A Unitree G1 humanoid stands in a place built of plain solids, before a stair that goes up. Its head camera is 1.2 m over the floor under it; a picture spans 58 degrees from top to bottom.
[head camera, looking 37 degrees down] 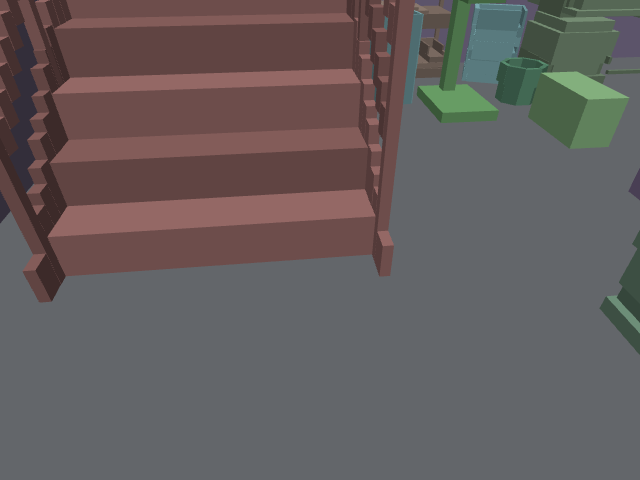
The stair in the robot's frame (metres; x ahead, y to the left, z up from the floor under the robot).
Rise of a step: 0.20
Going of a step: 0.22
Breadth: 1.39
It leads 6 degrees to the left of straight ahead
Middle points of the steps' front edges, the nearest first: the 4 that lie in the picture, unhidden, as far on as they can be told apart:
1.41 0.41 0.20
1.63 0.44 0.41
1.86 0.46 0.61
2.08 0.49 0.81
